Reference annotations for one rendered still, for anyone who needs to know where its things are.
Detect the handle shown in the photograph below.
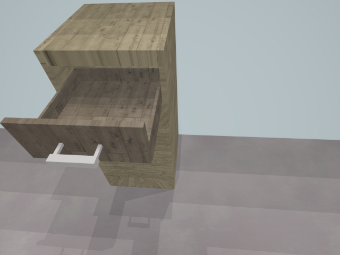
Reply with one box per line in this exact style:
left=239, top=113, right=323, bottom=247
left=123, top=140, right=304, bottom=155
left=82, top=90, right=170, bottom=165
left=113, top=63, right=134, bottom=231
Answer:
left=46, top=143, right=103, bottom=168

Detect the cabinet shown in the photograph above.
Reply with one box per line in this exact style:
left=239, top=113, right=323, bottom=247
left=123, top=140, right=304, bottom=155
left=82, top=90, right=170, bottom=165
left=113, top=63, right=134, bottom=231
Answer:
left=33, top=2, right=179, bottom=190

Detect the drawer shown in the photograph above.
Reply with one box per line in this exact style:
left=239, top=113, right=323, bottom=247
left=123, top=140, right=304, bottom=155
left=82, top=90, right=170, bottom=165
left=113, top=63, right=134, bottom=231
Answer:
left=0, top=67, right=162, bottom=164

